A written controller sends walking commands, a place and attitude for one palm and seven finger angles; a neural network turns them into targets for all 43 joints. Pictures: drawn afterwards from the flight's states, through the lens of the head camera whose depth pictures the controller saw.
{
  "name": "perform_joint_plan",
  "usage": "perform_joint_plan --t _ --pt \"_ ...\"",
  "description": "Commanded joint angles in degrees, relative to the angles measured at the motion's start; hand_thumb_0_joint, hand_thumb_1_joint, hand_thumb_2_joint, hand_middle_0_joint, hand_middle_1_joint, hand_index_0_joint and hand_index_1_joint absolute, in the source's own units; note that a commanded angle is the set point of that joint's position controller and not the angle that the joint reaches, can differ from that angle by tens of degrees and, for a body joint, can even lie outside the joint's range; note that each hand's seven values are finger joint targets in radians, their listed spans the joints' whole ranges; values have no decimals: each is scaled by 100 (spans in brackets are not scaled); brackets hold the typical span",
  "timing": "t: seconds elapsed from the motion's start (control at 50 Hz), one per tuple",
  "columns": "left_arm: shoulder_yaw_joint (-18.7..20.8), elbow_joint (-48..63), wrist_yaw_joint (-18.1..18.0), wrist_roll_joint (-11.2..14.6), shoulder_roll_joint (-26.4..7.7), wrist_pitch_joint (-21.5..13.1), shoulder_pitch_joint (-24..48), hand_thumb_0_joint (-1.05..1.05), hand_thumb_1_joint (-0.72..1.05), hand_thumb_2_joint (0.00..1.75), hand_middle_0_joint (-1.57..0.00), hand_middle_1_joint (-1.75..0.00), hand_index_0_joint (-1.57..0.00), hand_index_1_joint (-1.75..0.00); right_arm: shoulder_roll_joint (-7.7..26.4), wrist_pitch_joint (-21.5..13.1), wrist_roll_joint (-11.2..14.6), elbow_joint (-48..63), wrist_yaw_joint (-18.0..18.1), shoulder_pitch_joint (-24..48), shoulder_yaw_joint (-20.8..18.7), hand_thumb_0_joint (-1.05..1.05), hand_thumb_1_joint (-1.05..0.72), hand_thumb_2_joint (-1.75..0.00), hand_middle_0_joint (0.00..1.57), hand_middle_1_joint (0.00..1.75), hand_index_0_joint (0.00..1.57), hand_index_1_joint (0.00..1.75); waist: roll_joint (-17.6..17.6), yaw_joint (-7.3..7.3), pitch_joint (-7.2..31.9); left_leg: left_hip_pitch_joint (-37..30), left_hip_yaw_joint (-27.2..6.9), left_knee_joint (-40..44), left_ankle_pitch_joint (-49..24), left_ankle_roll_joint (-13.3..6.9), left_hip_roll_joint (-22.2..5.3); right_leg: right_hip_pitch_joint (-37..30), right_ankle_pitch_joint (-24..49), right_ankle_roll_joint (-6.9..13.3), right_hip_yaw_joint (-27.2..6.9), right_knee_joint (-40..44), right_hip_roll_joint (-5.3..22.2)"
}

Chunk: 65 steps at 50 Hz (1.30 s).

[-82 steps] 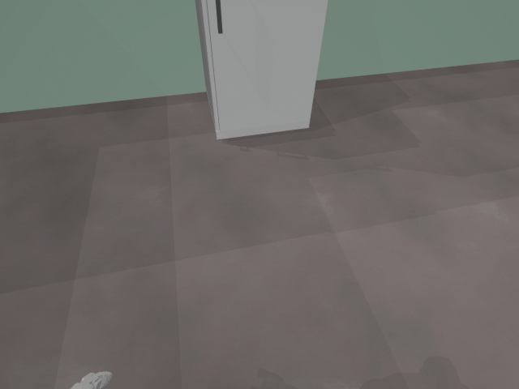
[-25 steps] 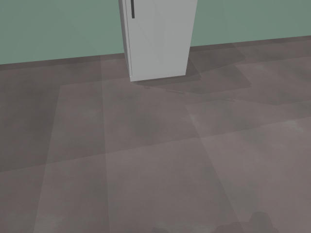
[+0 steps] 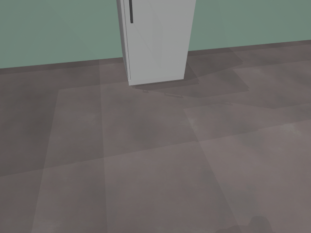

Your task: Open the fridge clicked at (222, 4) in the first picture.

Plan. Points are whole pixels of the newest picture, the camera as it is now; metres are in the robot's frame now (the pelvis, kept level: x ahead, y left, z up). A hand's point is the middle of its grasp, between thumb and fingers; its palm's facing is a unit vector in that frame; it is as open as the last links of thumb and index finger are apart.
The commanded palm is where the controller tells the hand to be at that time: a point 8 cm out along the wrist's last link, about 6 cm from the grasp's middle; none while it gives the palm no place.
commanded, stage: walk to a spot facing it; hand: left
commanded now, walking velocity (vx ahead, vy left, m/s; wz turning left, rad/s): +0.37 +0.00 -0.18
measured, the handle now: out of the picture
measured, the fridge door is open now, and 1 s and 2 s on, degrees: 0 0 0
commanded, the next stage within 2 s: none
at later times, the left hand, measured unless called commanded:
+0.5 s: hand (113, 226) +0.19 +0.14 -0.18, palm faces -0.03 -0.98 -0.20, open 7.4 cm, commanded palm none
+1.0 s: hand (113, 189) +0.31 +0.17 -0.20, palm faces -0.03 -0.99 -0.12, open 7.4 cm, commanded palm none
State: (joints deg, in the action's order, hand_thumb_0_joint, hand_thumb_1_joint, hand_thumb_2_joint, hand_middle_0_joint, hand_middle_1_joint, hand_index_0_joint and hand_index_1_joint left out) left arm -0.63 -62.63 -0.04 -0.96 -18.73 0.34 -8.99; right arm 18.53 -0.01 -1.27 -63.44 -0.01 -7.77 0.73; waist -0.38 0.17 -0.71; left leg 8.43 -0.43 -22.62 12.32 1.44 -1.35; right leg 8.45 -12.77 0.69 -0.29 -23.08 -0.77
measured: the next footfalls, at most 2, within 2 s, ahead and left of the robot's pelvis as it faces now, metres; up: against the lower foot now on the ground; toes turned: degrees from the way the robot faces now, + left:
right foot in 0.40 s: +0.18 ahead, -0.13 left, +0.00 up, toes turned -11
left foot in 0.88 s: +0.47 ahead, +0.07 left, +0.00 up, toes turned +5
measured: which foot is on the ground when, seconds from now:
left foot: down 0.00-0.42, up 0.44-0.86, down 0.88-1.00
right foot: down 0.00-0.18, up 0.20-0.38, down 0.40-0.88, up 0.90-1.00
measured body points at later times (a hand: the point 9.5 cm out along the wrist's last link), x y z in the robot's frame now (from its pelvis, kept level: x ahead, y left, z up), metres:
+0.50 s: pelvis +0.13 -0.04 -0.02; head +0.15 -0.05 +0.43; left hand +0.19 +0.19 -0.17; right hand +0.02 -0.25 -0.18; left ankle +0.04 +0.10 -0.68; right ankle +0.14 -0.12 -0.74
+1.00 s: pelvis +0.35 +0.00 -0.02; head +0.37 +0.03 +0.43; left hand +0.31 +0.22 -0.19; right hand +0.43 -0.23 -0.15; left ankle +0.42 +0.07 -0.74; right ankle +0.24 -0.12 -0.65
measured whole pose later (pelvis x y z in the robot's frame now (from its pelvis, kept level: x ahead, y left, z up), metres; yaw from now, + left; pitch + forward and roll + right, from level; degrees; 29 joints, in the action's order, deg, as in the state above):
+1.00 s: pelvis +0.35 +0.00 -0.02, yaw -6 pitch -2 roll -1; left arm 2.6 -65.6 0.4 -1.6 -9.5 -1.7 -22.0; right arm 7.2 -4.6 -1.5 -57.5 -0.1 -8.8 -2.0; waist -2.9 1.5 -3.8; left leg 19.1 11.4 -34.3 13.1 -4.1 -3.0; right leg 19.9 -22.4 1.3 2.8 -70.4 3.0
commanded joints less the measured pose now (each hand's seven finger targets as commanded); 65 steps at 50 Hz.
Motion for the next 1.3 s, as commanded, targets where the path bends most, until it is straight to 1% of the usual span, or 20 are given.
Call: perform_joint_plan --t 0.0,0.1,0.16,0.2,0.28,0.32,0.36,0.38,0.4,0.42,0.48,0.56,0.76,0.82,0.84,0.86,0.88,0.94,1.02,1.28 --pt "211 222 32 -33 -662 27 -413 0 90 90 -20 -30 -20 -30 504 -12 -46 203 4 -274 -157 0 -90 -90 20 30 20 30 -210 51 -458 653 -189 99 1869 -187 -276 627 -2376 240 -1038 729 670" --pt "299 332 85 -3 -473 -59 -705 0 90 90 -20 -30 -20 -30 367 -157 -20 267 30 -727 -216 0 -90 -90 20 30 20 30 -22 -50 -678 619 -215 -229 1539 -355 -373 893 -1928 471 -1102 234 605" --pt "270 502 115 -25 -73 -142 -540 0 90 90 -20 -30 -20 -30 635 -228 -10 122 67 -1379 -356 0 -90 -90 20 30 20 30 1087 -294 -591 -315 -1435 698 1917 -869 -1348 1941 -1309 214 -7 -1533 -28" --pt "264 836 111 -39 72 -208 74 0 90 90 -20 -30 -20 -30 627 -308 5 9 108 -1934 -429 0 -90 -90 20 30 20 30 1326 -538 -989 -965 -2167 1232 1131 -1381 -1988 3196 -1687 81 106 -2743 180" --pt "305 854 177 -9 323 -315 134 0 90 90 -20 -30 -20 -30 313 -408 -48 -60 162 -1942 -390 0 -90 -90 20 30 20 30 845 -353 -668 -1023 -1180 711 -1226 -1262 -1855 2733 -1680 73 192 -2400 584" --pt "327 633 232 2 502 -287 -476 0 90 90 -20 -30 -20 -30 269 -403 -41 9 157 -1522 -390 0 -90 -90 20 30 20 30 928 13 -432 -249 -340 437 -889 -901 -1401 1350 -887 66 627 -1453 422" --pt "422 154 196 -39 292 -318 -1832 0 90 90 -20 -30 -20 -30 152 -408 43 31 134 -1386 -390 0 -90 -90 20 30 20 30 92 619 206 714 358 -1159 -1033 -542 -784 -795 85 174 737 -686 151" --pt "574 -57 97 -86 -247 -391 -2577 0 90 90 -20 -30 -20 -30 -178 -452 107 140 70 -1390 -319 0 -90 -90 20 30 20 30 -1146 914 561 1900 766 -2703 17 -322 -389 -1900 -868 571 -794 -123 1311" --pt "635 -148 16 -15 -616 -418 -2951 0 90 90 -20 -30 -20 -30 -370 -481 106 366 42 -1147 -292 0 -90 -90 20 30 20 30 -1948 924 500 2768 678 -4024 1896 -261 -73 -1912 -1208 1024 -2958 962 2471" --pt "629 -99 -20 31 -558 -399 -2672 0 90 90 -20 -30 -20 -30 -271 -451 64 411 33 -909 -343 0 -90 -90 20 30 20 30 -1333 823 202 3084 273 -4685 1865 -304 -299 -1653 -1493 1255 -3147 1184 2545" --pt "451 162 -72 -22 69 -423 -1667 0 90 90 -20 -30 -20 -30 -512 -381 4 309 -17 -710 -377 0 -90 -90 20 30 20 30 -469 335 -700 2964 89 -4820 813 -260 -772 -46 -909 1038 -2006 1186 2179" --pt "364 144 -95 -59 342 -497 -1455 0 90 90 -20 -30 -20 -30 -793 -181 -17 184 -73 -1108 -404 0 -90 -90 20 30 20 30 -397 -97 -719 2509 396 -4089 176 -64 -769 546 213 808 -583 1323 1639" --pt "397 -99 -142 -69 241 -533 -1892 0 90 90 -20 -30 -20 -30 -733 -318 29 898 -197 303 -387 0 -90 -90 20 30 20 30 -449 172 -730 2215 766 -1676 -165 -209 -489 -553 2026 727 -118 950 1545" --pt "433 -75 -136 -28 183 -520 -1727 0 90 90 -20 -30 -20 -30 -403 -399 -32 485 -68 -1141 -489 0 -90 -90 20 30 20 30 -70 -531 94 -19 946 -867 -348 -425 -92 -195 3260 500 350 -1005 1198" --pt "418 -19 -99 7 403 -514 -1849 0 90 90 -20 -30 -20 -30 131 -424 -84 278 -2 -2003 -612 0 -90 -90 20 30 20 30 792 -813 782 -1476 -92 -642 -303 -667 -892 738 1936 266 574 -2431 782" --pt "366 114 -21 73 682 -500 -2071 0 90 90 -20 -30 -20 -30 716 -426 -102 168 40 -2541 -760 0 -90 -90 20 30 20 30 2176 -808 1281 -2488 -2414 171 -385 -1287 -2479 2223 -1742 41 794 -4462 -69" --pt "385 253 -45 26 493 -502 -1690 0 90 90 -20 -30 -20 -30 651 -355 3 182 73 -2389 -718 0 -90 -90 20 30 20 30 1463 -762 1130 -2156 -2761 640 5 -1485 -2688 2615 -1930 151 120 -5287 108" --pt "417 228 60 -59 624 -415 -1130 0 90 90 -20 -30 -20 -30 -227 -443 11 455 87 -1156 -501 0 -90 -90 20 30 20 30 366 -273 -250 -5 -1359 1092 580 -1072 -2124 2684 -719 50 -8 -5285 791" --pt "416 187 87 -125 923 -127 -1479 0 90 90 -20 -30 -20 -30 -521 -530 10 413 114 -1011 -444 0 -90 -90 20 30 20 30 561 125 -348 887 -176 1410 515 -920 -1612 2187 -169 -91 113 -4499 919" --pt "401 907 167 -89 743 -134 638 0 90 90 -20 -30 -20 -30 -362 -512 -25 -95 113 -2227 -451 0 -90 -90 20 30 20 30 533 -391 -724 -787 384 1345 -900 -1047 -1677 2841 308 -179 572 -1773 844"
